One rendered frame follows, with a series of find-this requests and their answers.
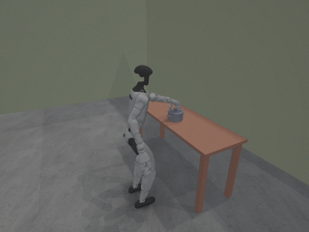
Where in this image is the table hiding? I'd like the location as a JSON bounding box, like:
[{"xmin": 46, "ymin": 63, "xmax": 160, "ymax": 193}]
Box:
[{"xmin": 139, "ymin": 101, "xmax": 248, "ymax": 214}]

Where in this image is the robot right hand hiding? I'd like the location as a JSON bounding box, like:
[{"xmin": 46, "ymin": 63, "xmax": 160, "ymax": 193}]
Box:
[{"xmin": 138, "ymin": 151, "xmax": 152, "ymax": 173}]

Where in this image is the humanoid robot head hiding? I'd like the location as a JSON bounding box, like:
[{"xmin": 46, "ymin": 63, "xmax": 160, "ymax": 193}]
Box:
[{"xmin": 132, "ymin": 65, "xmax": 153, "ymax": 93}]

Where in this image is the robot left forearm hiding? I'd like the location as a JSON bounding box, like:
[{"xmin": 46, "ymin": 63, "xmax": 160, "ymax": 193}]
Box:
[{"xmin": 156, "ymin": 94, "xmax": 173, "ymax": 103}]

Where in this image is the robot right forearm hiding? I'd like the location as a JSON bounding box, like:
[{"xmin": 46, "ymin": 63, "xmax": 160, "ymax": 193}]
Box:
[{"xmin": 129, "ymin": 120, "xmax": 146, "ymax": 153}]

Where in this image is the lid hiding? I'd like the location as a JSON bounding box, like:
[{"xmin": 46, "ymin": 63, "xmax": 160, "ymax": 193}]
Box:
[{"xmin": 167, "ymin": 108, "xmax": 184, "ymax": 115}]

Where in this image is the robot right upper arm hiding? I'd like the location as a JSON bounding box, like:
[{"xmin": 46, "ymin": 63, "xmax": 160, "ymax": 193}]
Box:
[{"xmin": 127, "ymin": 93, "xmax": 149, "ymax": 126}]

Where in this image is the pot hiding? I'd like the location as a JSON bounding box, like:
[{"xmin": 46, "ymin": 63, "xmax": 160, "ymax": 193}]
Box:
[{"xmin": 166, "ymin": 113, "xmax": 183, "ymax": 123}]

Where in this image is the robot left hand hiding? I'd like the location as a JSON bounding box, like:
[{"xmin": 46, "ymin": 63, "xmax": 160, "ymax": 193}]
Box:
[{"xmin": 168, "ymin": 100, "xmax": 182, "ymax": 111}]

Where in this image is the humanoid robot torso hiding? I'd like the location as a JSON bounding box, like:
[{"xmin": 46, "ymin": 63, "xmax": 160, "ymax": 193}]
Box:
[{"xmin": 125, "ymin": 89, "xmax": 149, "ymax": 147}]

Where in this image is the robot left upper arm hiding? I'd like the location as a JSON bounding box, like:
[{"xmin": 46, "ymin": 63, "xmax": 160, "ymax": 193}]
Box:
[{"xmin": 146, "ymin": 91, "xmax": 157, "ymax": 102}]

